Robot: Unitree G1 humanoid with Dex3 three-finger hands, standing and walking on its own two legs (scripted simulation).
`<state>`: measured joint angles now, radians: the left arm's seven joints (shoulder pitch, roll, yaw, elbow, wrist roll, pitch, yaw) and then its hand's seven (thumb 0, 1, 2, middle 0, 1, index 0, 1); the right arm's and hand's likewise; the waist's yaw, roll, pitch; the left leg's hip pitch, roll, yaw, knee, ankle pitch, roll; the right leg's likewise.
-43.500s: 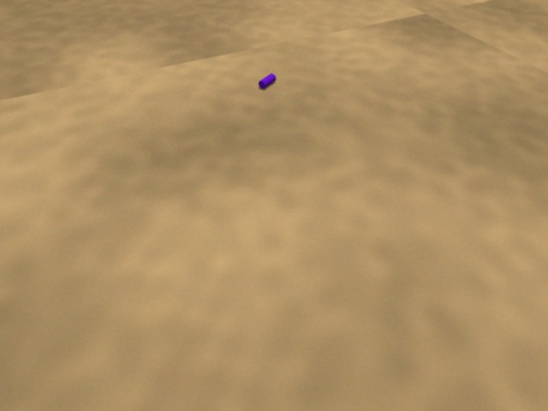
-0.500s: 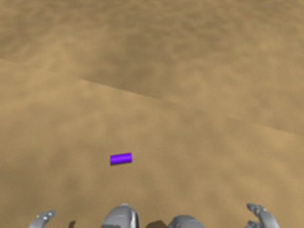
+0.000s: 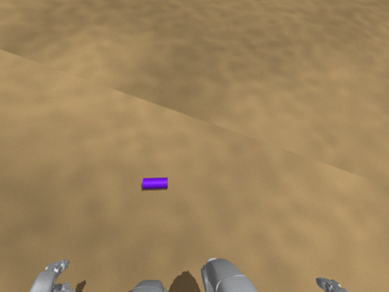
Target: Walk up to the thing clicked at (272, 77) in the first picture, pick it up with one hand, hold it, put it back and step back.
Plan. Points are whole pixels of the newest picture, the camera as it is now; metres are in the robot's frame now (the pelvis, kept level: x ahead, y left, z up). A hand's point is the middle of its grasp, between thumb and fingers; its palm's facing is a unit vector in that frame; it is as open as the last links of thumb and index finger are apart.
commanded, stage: step back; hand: left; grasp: from above
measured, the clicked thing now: (155, 183) +0.67 +0.16 -0.74
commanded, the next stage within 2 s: stand in 1.88 s
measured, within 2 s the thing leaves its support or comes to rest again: neither
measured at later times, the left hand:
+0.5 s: hand out of the picture -0.08 +0.22 -0.13, palm faces -0.01 -0.90 -0.43, open 7.4 cm
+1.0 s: hand out of the picture -0.29 +0.21 -0.16, palm faces -0.02 -0.92 -0.40, open 7.4 cm
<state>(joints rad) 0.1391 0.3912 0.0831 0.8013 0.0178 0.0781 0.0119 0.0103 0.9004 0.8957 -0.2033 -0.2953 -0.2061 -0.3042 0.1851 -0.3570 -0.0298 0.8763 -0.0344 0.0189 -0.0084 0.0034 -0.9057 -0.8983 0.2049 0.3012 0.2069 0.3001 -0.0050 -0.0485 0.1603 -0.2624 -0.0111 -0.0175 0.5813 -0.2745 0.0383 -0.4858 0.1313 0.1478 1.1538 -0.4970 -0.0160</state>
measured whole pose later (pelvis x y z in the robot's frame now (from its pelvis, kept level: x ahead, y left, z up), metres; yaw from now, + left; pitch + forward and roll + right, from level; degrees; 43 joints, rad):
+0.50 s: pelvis -0.18 -0.05 +0.00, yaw -1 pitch -2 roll +2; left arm 0.19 0.35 0.08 0.82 0.05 0.06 0.01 0.01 0.90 0.90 -0.21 -0.30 -0.21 -0.30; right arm 0.22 -0.41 -0.05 0.87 -0.01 0.05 -0.03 0.00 -0.91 -0.90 0.20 0.30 0.20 0.30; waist 0.02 0.02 0.13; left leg -0.43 -0.11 -0.10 1.07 -0.50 -0.02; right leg -0.32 -0.03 -0.01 0.63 -0.28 -0.03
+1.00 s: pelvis -0.35 -0.06 -0.01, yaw -1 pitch -3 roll -2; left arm 0.22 0.36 0.07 0.95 0.04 0.02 0.00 0.01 0.90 0.90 -0.20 -0.30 -0.21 -0.30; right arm 0.12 -0.39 -0.05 0.87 -0.04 0.04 0.00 0.00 -0.91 -0.90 0.20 0.30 0.21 0.30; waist 0.01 0.05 0.12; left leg -0.40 0.06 -0.01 0.70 -0.30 0.02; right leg -0.17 0.07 0.03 0.59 -0.37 -0.02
